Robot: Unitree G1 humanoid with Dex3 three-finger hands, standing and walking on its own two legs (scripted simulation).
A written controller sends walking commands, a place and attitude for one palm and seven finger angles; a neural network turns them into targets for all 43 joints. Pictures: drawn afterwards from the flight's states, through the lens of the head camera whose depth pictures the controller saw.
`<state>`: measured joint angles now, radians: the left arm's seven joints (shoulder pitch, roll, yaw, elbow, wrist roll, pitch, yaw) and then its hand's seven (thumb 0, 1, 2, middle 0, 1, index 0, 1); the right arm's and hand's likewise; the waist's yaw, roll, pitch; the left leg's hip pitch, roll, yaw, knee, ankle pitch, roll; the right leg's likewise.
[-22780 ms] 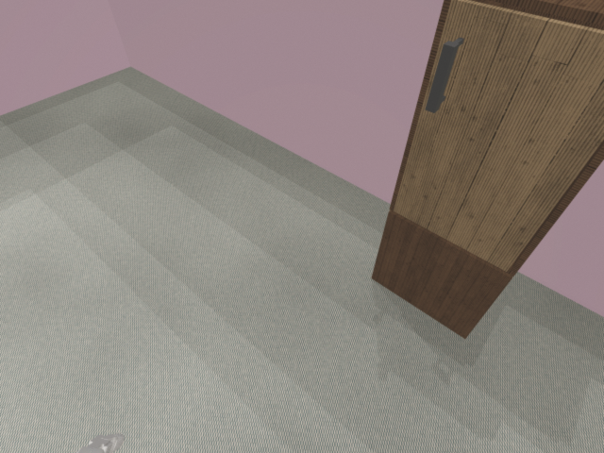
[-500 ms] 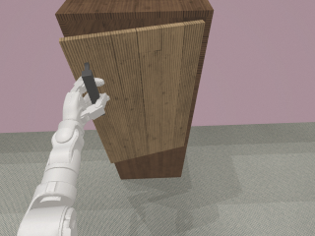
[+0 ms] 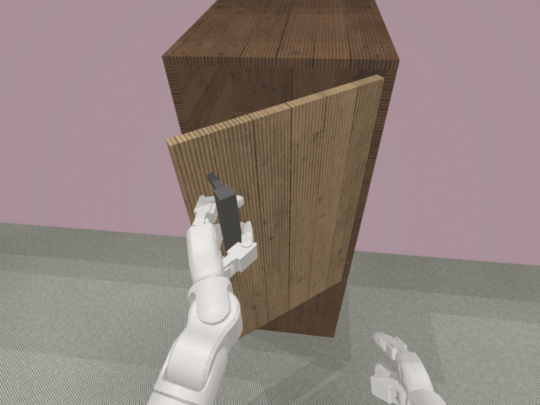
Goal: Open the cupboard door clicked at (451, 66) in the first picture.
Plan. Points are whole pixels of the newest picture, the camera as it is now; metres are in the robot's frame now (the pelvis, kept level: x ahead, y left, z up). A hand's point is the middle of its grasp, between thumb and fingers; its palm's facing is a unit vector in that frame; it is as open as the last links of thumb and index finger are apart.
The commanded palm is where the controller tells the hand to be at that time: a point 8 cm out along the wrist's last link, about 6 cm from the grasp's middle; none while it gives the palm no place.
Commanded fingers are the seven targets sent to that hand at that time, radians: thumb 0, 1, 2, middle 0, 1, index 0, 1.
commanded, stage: pull the door open along its arc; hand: left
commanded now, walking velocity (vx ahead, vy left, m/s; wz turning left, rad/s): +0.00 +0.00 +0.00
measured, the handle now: (224, 219) +0.35 +0.09 +0.12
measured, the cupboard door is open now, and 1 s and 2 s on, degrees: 37 42 46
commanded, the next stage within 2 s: open thumb and fingers to let go in 0.22 s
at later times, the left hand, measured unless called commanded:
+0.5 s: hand (256, 256) +0.29 +0.04 +0.12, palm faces +0.31 -0.95 -0.03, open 6.9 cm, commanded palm +0.24 +0.08 +0.12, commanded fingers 0.00 0.20 0.60 -0.35 -1.27 -0.35 -1.27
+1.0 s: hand (251, 255) +0.29 +0.04 +0.12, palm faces +0.26 -0.97 -0.05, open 14.3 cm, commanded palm +0.24 +0.07 +0.12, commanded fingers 0.00 -0.50 0.30 -0.19 -0.55 -0.19 -0.55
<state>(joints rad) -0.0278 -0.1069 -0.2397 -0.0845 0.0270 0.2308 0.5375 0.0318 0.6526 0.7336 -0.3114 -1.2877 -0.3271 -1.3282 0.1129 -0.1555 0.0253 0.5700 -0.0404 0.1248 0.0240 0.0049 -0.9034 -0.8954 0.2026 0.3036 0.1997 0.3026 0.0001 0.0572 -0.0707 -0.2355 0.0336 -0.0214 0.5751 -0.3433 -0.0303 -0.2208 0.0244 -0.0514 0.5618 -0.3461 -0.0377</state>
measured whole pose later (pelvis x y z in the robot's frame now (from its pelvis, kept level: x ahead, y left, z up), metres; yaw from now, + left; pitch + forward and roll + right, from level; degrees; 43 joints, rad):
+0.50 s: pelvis -0.02 -0.02 +0.00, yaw +1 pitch -1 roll +0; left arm -0.02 -0.10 -0.27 -0.10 0.00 0.23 0.57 0.03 0.53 0.73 -0.34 -1.29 -0.36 -1.32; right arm 0.11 -0.19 0.01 0.63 -0.05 0.11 0.02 0.01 -0.91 -0.90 0.20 0.30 0.20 0.30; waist 0.01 0.07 -0.03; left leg -0.23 0.04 -0.05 0.57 -0.31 -0.03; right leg -0.22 0.03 -0.08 0.57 -0.34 -0.06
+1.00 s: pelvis -0.04 +0.02 +0.00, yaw +1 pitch -2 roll -1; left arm -0.20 -0.14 -0.32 0.11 0.04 0.18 0.62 0.00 -0.45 0.32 -0.24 -0.98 -0.26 -0.98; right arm 0.12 -0.15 0.02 0.67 -0.03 0.08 0.02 0.01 -0.90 -0.90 0.20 0.30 0.20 0.30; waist 0.02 0.05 -0.01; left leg -0.26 0.00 -0.03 0.60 -0.30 0.00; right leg -0.23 -0.01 -0.06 0.58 -0.30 -0.01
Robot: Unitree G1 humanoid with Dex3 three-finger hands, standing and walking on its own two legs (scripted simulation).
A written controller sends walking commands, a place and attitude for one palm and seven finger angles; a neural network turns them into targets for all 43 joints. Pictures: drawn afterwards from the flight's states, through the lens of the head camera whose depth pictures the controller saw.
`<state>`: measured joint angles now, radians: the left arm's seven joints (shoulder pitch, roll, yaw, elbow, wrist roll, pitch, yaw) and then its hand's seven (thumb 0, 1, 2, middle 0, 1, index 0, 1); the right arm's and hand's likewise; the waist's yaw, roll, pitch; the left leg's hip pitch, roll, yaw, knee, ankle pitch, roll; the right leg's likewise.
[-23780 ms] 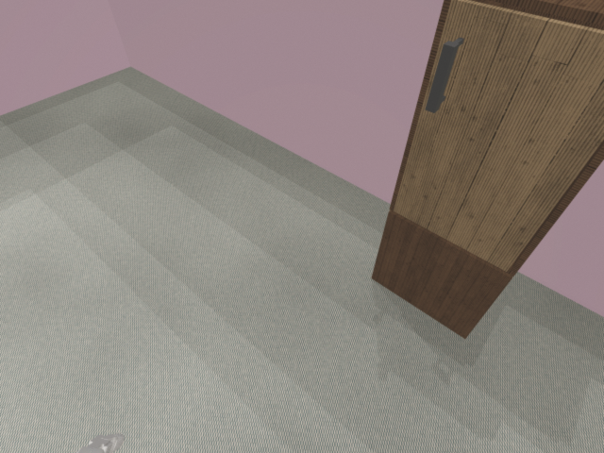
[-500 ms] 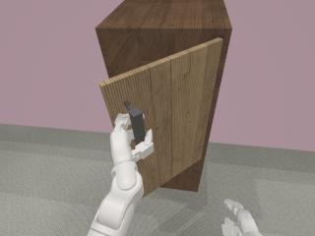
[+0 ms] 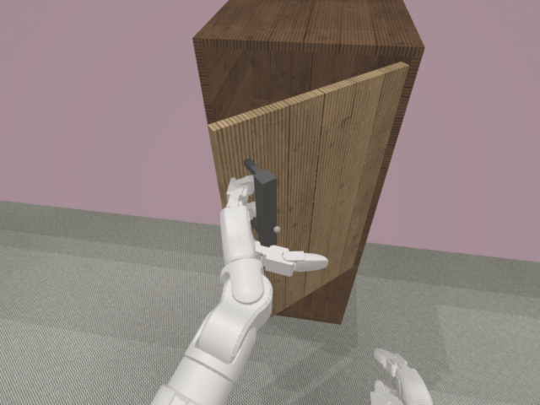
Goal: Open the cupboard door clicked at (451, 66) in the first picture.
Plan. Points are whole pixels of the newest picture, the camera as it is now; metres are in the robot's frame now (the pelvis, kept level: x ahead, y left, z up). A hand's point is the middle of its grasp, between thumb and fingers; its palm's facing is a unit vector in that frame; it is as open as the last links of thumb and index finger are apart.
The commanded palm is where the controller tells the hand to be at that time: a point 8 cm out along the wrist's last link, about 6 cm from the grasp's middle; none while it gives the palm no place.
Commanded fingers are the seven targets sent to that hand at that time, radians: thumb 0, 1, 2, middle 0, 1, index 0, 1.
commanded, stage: open thumb and fingers to let go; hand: left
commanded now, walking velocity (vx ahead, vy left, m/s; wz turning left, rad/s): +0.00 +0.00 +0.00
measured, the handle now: (259, 204) +0.38 +0.05 +0.12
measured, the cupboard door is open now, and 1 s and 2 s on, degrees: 42 46 46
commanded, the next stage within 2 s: slide the hand sideways off the handle in 0.14 s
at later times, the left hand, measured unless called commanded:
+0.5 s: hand (275, 249) +0.29 +0.02 +0.12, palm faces -0.21 -0.98 -0.05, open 16.5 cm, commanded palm +0.27 +0.05 +0.12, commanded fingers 0.00 -0.50 0.30 -0.15 -0.30 -0.15 -0.30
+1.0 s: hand (261, 269) +0.26 +0.04 +0.12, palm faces -0.14 -0.99 +0.00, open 16.3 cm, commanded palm +0.23 +0.10 +0.12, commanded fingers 0.00 -0.50 0.30 -0.15 -0.30 -0.15 -0.30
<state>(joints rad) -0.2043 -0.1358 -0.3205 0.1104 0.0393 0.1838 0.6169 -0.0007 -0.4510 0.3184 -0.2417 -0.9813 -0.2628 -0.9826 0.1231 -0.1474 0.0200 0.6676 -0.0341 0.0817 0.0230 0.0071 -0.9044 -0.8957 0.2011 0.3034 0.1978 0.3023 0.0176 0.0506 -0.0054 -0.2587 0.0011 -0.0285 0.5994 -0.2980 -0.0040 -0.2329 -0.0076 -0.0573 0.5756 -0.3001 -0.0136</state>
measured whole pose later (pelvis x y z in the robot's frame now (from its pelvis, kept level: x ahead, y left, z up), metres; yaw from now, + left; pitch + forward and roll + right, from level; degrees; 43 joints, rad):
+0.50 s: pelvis -0.01 +0.00 +0.00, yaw +0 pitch -3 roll +0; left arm -0.21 0.02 -0.28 0.15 -0.10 0.07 0.10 -0.01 -0.50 0.30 -0.19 -0.35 -0.09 -0.37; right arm 0.18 -0.20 0.04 0.61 0.02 0.06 -0.03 0.01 -0.90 -0.90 0.20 0.30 0.20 0.30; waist 0.02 0.06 -0.01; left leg -0.28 -0.02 -0.03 0.63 -0.29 0.01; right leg -0.26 -0.03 -0.06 0.62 -0.31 -0.01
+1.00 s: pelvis +0.02 -0.02 +0.00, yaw -2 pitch -2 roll +0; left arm 0.22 0.07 -0.22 -0.27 -0.08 0.09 0.04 -0.01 -0.50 0.30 -0.17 -0.31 -0.16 -0.31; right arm 0.18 -0.20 0.05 0.51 0.01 0.05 0.00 0.01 -0.90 -0.90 0.20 0.30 0.20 0.30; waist 0.02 0.05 -0.03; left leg -0.21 0.03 -0.01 0.56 -0.31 -0.02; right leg -0.21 0.02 -0.04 0.57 -0.32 -0.03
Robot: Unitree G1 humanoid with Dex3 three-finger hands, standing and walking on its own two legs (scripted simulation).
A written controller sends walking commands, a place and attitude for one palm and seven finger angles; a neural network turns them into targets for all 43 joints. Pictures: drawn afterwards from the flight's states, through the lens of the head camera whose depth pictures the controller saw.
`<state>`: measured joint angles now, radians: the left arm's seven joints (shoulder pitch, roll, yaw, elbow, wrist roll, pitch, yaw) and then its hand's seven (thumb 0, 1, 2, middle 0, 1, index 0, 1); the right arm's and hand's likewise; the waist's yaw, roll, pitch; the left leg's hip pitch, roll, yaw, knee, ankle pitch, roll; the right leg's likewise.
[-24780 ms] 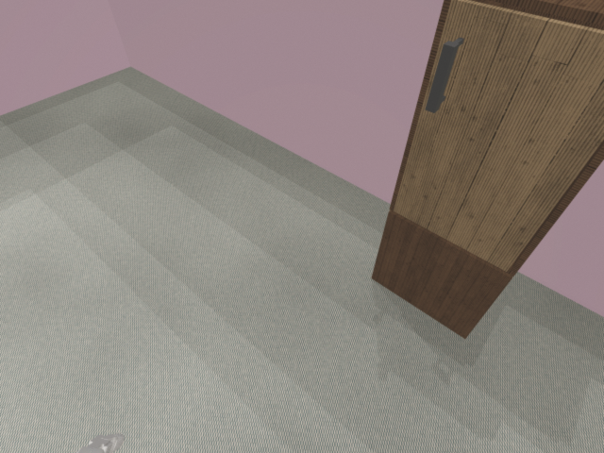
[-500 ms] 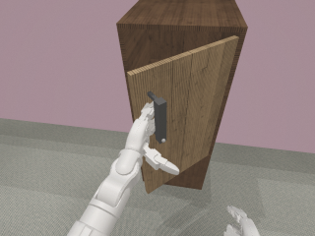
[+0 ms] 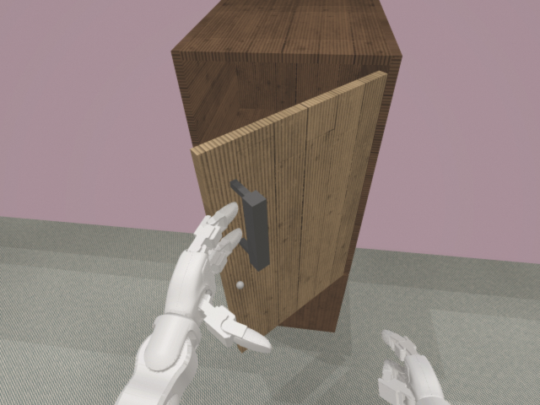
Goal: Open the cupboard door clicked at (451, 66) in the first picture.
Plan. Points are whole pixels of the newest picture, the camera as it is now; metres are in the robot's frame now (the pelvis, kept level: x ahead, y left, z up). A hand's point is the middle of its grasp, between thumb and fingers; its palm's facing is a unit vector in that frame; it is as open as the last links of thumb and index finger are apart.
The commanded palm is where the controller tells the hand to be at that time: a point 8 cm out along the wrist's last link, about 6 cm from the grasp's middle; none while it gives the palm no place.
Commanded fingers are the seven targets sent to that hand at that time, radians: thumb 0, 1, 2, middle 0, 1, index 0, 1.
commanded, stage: slide the hand sideways off the handle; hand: left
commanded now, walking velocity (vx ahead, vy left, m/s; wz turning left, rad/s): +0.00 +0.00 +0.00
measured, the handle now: (249, 225) +0.34 +0.06 +0.12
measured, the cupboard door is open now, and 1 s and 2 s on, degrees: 46 46 46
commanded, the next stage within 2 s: draw the hand back to the body in 0.44 s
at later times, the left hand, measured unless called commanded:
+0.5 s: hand (190, 326) +0.18 +0.11 +0.12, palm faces -0.08 -1.00 -0.04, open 16.3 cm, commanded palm +0.16 +0.16 +0.12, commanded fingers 0.00 -0.50 0.30 -0.15 -0.30 -0.15 -0.30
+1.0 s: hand (137, 323) +0.18 +0.17 +0.13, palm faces -0.04 -1.00 -0.08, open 16.3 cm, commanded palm +0.15 +0.23 +0.14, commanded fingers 0.00 -0.36 0.36 -0.16 -0.30 -0.16 -0.30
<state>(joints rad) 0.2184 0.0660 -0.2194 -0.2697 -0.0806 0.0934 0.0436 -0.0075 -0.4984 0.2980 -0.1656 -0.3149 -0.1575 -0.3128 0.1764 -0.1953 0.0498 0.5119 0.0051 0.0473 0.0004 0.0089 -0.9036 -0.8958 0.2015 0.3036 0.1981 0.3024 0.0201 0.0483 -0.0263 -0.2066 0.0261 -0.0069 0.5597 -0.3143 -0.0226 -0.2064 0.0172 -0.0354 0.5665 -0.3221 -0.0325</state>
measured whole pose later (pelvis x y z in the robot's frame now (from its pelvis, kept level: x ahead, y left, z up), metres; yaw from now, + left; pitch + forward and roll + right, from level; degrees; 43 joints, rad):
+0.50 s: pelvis +0.01 +0.00 -0.01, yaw +1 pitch -1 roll +0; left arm 0.55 0.16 -0.08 -0.51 -0.16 0.02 -0.14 -0.01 -0.50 0.30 -0.15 -0.31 -0.15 -0.31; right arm 0.25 -0.22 0.05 0.48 0.01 -0.09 -0.02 0.01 -0.90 -0.90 0.20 0.30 0.20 0.30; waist 0.03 0.06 -0.06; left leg -0.27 0.02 -0.03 0.66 -0.37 -0.02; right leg -0.26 0.01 -0.06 0.65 -0.38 -0.03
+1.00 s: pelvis -0.01 +0.02 -0.01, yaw +1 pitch -2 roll -1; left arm 0.45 0.24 0.08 -0.47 -0.24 0.09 -0.19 -0.01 -0.49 0.30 -0.15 -0.31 -0.15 -0.31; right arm 0.24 -0.23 0.07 0.54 0.03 -0.19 -0.07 0.01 -0.90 -0.90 0.20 0.30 0.20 0.30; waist 0.04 0.06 -0.04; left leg -0.27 0.01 -0.02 0.65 -0.35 0.00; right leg -0.24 0.00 -0.05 0.62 -0.34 -0.01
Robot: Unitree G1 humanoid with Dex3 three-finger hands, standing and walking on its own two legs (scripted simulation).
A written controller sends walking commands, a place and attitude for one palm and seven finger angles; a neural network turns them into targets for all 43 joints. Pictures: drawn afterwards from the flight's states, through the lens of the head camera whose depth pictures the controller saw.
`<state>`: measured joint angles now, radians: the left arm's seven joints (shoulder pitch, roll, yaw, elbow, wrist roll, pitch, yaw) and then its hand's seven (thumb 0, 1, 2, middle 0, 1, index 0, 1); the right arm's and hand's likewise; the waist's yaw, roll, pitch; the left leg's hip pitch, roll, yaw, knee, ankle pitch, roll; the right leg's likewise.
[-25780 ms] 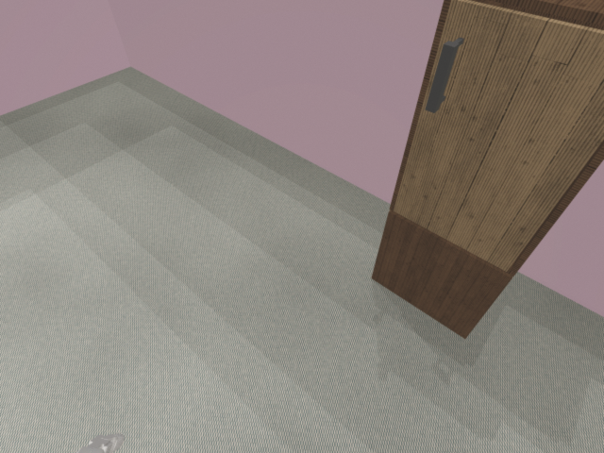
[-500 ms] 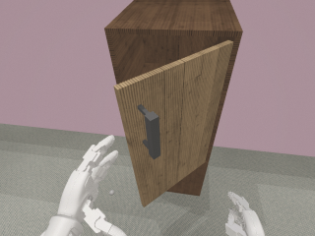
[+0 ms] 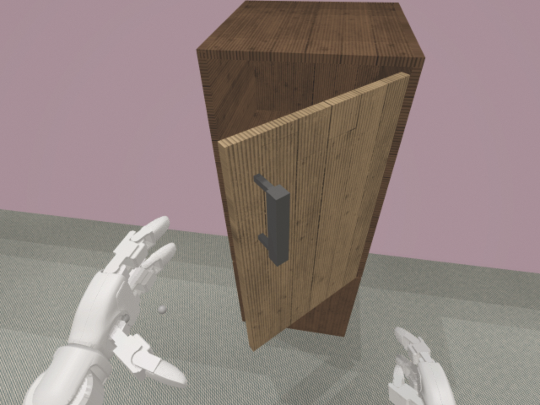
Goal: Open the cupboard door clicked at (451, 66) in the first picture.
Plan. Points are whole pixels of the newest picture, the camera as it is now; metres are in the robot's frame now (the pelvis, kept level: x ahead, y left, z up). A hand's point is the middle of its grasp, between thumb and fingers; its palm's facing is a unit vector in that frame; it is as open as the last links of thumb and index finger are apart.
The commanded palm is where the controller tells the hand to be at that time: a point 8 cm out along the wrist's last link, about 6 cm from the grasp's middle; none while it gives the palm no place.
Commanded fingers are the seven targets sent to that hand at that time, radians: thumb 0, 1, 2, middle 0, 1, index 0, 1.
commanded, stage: draw the hand back to the body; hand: left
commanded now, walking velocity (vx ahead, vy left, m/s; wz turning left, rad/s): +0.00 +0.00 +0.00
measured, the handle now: (270, 220) +0.35 +0.04 +0.13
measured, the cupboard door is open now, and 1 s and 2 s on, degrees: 46 46 46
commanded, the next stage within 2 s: step back with the hand held close in 1.12 s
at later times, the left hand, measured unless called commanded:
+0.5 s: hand (91, 280) +0.21 +0.24 +0.16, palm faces +0.33 -0.87 -0.37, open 12.0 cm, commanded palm +0.16 +0.28 +0.17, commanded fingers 0.00 0.51 0.74 -0.19 -0.30 -0.19 -0.30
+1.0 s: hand (72, 269) +0.22 +0.26 +0.16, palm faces +0.42 -0.82 -0.39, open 7.6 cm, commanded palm +0.17 +0.30 +0.18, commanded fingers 0.00 0.90 0.90 -0.20 -0.30 -0.20 -0.30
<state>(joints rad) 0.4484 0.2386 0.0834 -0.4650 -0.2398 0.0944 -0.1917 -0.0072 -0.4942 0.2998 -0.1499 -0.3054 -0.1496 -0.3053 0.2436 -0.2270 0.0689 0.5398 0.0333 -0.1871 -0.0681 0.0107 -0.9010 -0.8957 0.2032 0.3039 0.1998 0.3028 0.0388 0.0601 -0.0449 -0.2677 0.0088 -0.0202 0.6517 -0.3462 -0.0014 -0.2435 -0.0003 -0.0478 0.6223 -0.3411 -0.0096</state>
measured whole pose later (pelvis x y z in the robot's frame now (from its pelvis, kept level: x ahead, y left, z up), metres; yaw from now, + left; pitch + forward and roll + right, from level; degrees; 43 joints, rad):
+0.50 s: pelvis +0.02 +0.01 +0.02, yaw -1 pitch -4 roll -1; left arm 0.49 0.32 0.20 -0.45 -0.04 -0.07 0.11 0.00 0.18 0.59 -0.18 -0.31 -0.18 -0.31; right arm 0.20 -0.21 0.05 0.63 -0.02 -0.13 -0.08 0.01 -0.90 -0.90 0.20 0.30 0.20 0.30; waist 0.06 0.06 0.03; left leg -0.11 0.00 0.01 0.45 -0.27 0.02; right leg -0.09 -0.01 -0.02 0.41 -0.26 0.01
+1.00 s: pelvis +0.03 +0.01 +0.02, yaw -2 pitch -4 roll -1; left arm 0.46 0.33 0.31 -0.37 -0.06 -0.06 0.11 0.02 0.86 0.88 -0.20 -0.31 -0.20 -0.31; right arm 0.17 -0.22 0.01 0.64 -0.01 -0.08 -0.07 0.01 -0.90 -0.90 0.20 0.30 0.20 0.30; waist 0.07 0.06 0.02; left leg -0.07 0.01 0.01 0.40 -0.26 0.01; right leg -0.05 0.00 -0.02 0.36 -0.24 0.00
